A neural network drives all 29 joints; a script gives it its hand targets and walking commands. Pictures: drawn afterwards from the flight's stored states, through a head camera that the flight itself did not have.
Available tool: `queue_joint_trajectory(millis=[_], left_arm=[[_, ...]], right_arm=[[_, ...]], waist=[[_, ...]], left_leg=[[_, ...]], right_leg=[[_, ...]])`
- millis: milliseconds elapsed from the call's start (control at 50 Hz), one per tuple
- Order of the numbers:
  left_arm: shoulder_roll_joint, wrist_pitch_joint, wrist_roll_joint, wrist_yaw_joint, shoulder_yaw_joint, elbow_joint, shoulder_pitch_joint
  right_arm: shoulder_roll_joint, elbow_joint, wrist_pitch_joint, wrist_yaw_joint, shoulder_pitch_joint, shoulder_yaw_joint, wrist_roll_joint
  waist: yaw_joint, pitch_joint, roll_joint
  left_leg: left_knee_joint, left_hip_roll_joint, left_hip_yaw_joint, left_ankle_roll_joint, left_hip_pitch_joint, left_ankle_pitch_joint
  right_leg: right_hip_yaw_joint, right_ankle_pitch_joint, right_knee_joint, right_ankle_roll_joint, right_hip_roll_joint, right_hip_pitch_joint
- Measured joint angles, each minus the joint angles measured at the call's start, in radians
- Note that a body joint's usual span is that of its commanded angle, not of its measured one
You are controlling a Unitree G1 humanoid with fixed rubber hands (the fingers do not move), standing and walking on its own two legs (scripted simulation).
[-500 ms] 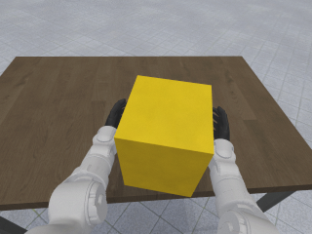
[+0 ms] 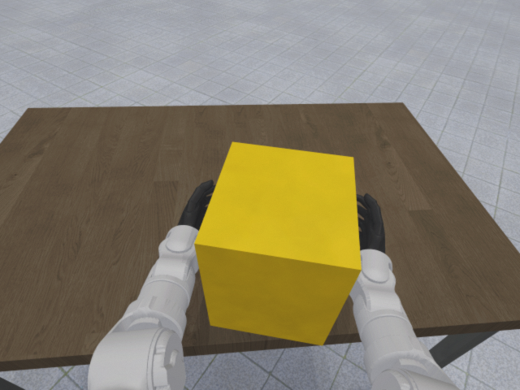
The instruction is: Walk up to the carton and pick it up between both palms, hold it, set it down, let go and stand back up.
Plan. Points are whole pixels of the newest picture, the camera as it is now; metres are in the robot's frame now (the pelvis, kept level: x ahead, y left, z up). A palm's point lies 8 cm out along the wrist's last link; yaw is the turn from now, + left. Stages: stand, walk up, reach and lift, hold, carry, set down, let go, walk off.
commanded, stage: reach and lift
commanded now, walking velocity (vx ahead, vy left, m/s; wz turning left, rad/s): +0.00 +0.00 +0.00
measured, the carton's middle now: (278, 245) +0.37 -0.04 +0.03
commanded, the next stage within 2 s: none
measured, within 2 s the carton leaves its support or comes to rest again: leaves its support in 0.44 s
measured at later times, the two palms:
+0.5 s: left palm (189, 218) +0.40 +0.11 +0.07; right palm (368, 239) +0.34 -0.18 +0.07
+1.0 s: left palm (185, 213) +0.39 +0.11 +0.09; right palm (373, 232) +0.34 -0.18 +0.09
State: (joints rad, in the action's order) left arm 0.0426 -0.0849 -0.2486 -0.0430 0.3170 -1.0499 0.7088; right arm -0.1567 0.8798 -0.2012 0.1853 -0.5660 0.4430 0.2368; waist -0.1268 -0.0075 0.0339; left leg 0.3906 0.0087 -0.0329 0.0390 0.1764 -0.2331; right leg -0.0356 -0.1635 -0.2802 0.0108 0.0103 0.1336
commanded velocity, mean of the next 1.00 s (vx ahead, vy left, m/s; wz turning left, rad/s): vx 0.00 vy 0.00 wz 0.00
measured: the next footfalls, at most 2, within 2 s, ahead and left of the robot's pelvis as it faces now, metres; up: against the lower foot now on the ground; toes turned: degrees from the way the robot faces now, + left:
none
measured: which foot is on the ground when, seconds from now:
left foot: down 0.00-1.00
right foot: down 0.00-1.00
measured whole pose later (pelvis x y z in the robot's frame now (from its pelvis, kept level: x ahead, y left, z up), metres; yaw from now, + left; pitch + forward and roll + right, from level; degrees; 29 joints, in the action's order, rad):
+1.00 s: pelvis -0.02 -0.01 +0.00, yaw +0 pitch +3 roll -1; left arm 0.09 -0.13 -0.15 0.05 0.15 -1.15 0.79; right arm -0.07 1.11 -0.33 0.22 -0.68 0.37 0.11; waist -0.09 -0.11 0.04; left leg 0.36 0.00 -0.04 0.03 0.24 -0.18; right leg -0.03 -0.11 -0.25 0.00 0.02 0.20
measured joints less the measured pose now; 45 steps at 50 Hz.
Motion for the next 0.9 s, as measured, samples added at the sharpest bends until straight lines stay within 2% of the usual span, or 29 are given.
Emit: queue_joint_trajectory(millis=[220,340,480,580,760,900], left_arm=[[0.005,0.018,-0.007,0.009,-0.019,0.021,0.006],[0.023,0.002,0.017,0.032,-0.061,-0.032,0.020],[0.038,-0.041,0.063,0.065,-0.127,-0.072,0.031],[0.051,-0.064,0.085,0.070,-0.142,-0.080,0.045],[0.060,-0.075,0.072,0.070,-0.128,-0.097,0.075],[0.055,-0.064,0.069,0.081,-0.139,-0.103,0.080]], right_arm=[[0.010,0.029,-0.015,0.001,-0.020,-0.002,-0.014],[0.020,0.091,-0.042,0.004,-0.038,0.006,-0.030],[0.040,0.120,-0.081,0.013,-0.039,-0.034,-0.084],[0.044,0.131,-0.097,0.017,-0.063,-0.039,-0.085],[0.057,0.199,-0.132,0.028,-0.113,-0.025,-0.062],[0.074,0.243,-0.151,0.032,-0.118,-0.039,-0.084]], waist=[[-0.006,-0.008,0.003],[-0.006,-0.045,-0.005],[0.010,-0.097,-0.014],[0.013,-0.099,-0.008],[0.020,-0.092,0.010],[0.030,-0.095,0.007]], left_leg=[[-0.012,0.002,-0.001,0.002,0.023,0.015],[-0.003,-0.002,-0.005,0.001,0.054,0.014],[0.015,-0.008,-0.005,-0.002,0.094,0.009],[0.004,-0.006,0.002,-0.003,0.084,0.019],[-0.026,-0.001,0.005,-0.006,0.061,0.043],[-0.029,-0.004,-0.001,-0.008,0.058,0.049]], right_leg=[[0.000,0.021,0.022,0.001,-0.002,0.018],[0.004,0.026,0.023,0.002,0.001,0.046],[0.005,0.029,0.018,-0.001,0.008,0.081],[-0.002,0.032,0.021,-0.003,0.006,0.072],[-0.006,0.043,0.030,-0.007,0.001,0.057],[-0.001,0.050,0.031,-0.009,0.004,0.057]])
